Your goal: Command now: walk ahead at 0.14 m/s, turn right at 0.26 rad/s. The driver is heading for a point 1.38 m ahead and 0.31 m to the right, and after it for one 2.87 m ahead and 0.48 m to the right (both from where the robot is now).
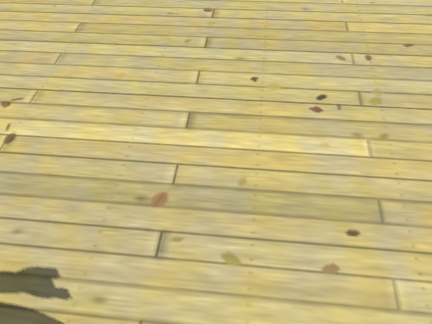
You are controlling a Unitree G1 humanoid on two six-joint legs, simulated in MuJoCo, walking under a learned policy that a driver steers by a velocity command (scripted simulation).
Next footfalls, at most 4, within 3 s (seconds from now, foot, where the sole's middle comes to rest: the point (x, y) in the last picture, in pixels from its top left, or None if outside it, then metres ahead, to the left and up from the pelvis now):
0.48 right None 0.27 -0.22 -0.77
1.02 left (286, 281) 0.65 -0.17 -0.77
1.50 right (356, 225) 0.86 -0.44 -0.77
2.02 left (269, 170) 1.12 -0.16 -0.77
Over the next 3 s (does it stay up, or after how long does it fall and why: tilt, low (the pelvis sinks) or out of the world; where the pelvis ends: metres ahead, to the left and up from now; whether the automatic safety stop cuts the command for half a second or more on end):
stays up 1.36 -0.22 0.00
